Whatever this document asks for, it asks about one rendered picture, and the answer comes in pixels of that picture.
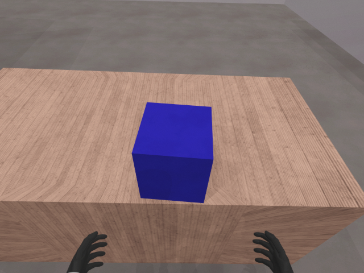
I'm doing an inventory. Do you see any pedestal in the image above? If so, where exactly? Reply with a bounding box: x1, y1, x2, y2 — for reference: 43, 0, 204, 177
0, 68, 364, 264

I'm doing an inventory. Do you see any robot right hand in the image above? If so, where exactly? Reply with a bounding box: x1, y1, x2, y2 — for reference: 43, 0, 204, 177
253, 231, 293, 273

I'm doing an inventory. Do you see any robot left hand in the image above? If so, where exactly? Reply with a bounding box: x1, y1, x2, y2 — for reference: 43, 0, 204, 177
67, 231, 107, 273

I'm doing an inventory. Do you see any carton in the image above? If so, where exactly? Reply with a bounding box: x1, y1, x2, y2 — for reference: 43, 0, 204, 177
132, 102, 213, 203

